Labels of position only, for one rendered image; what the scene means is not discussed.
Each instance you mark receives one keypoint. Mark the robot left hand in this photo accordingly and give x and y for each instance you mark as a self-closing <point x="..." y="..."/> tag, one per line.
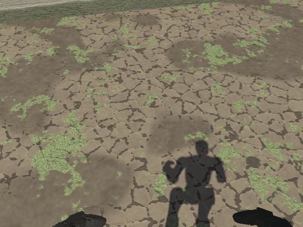
<point x="82" y="220"/>

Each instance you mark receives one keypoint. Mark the robot right hand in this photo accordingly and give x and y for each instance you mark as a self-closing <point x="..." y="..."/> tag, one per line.
<point x="261" y="218"/>

